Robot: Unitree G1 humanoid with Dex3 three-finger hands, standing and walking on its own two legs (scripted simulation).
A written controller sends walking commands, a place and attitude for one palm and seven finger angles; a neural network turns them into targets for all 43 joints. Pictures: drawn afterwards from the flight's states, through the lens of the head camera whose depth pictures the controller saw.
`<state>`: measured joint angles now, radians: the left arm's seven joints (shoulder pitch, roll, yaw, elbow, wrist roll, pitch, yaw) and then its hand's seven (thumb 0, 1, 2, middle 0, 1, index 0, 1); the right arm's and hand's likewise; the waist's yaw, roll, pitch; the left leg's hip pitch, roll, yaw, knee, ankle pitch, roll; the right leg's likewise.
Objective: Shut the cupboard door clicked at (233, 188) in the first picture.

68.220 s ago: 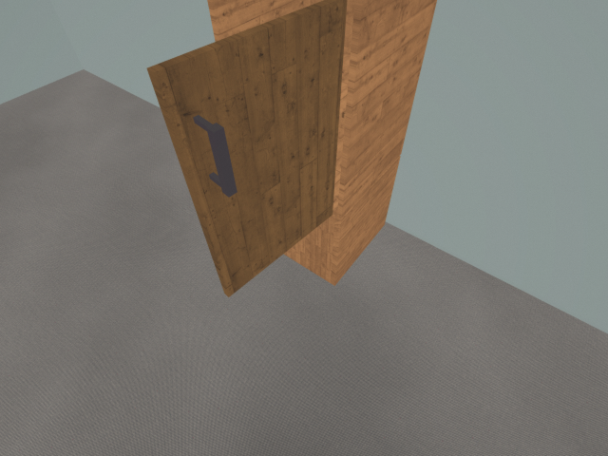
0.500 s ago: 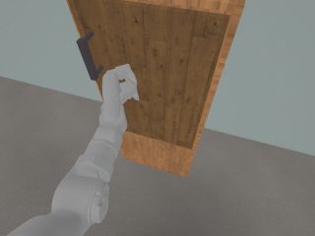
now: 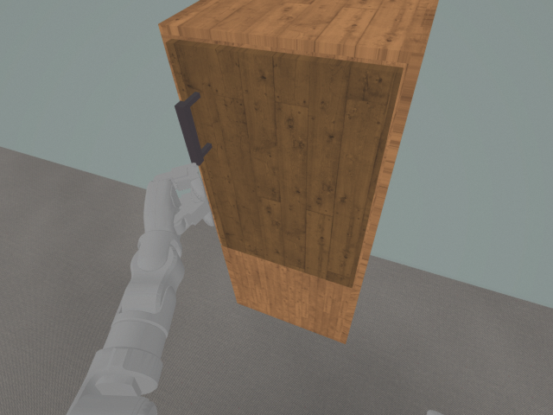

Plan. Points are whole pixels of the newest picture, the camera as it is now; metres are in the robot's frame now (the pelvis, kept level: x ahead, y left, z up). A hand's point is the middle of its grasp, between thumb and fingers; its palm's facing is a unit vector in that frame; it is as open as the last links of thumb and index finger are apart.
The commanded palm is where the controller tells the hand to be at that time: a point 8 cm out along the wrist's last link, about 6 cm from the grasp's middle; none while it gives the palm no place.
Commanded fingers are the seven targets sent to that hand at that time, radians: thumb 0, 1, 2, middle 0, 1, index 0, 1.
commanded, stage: draw the hand back to the body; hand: left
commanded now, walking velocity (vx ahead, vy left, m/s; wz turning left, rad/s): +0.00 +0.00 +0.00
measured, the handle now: (196, 129) +0.61 +0.18 +0.11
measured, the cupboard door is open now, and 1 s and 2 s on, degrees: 0 0 0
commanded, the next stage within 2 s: step back with the hand held close in 1.20 s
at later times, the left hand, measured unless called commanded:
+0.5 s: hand (91, 274) +0.25 +0.22 +0.15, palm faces +0.26 -0.93 -0.26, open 3.8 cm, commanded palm +0.21 +0.27 +0.17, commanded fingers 0.00 0.90 0.90 -0.61 -0.75 -0.61 -0.75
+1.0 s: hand out of the picture +0.18 +0.31 +0.17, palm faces +0.51 -0.76 -0.39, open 7.1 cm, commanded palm +0.14 +0.33 +0.19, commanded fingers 0.00 0.90 0.90 -0.20 -0.30 -0.20 -0.30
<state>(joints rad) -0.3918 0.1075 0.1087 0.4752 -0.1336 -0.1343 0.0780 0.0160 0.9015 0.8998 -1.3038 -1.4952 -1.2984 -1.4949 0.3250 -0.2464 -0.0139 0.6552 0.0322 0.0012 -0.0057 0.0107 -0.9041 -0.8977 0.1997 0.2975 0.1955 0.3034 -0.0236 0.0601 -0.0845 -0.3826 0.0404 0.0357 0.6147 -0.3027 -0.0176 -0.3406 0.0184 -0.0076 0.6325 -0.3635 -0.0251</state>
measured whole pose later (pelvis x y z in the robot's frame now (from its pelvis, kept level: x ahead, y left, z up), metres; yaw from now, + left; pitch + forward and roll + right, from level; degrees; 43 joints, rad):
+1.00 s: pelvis +0.01 +0.03 +0.02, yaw +2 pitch -3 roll +0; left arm 0.46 0.32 0.34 -0.34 -0.06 -0.07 0.11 0.01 0.90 0.90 -0.26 -0.36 -0.26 -0.36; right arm 0.20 -0.25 0.01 0.64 0.01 -0.07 -0.08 0.01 -0.90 -0.90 0.20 0.30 0.20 0.30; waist 0.08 0.07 -0.02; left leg -0.14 -0.01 0.02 0.43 -0.23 0.02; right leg -0.06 -0.02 -0.02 0.39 -0.27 0.02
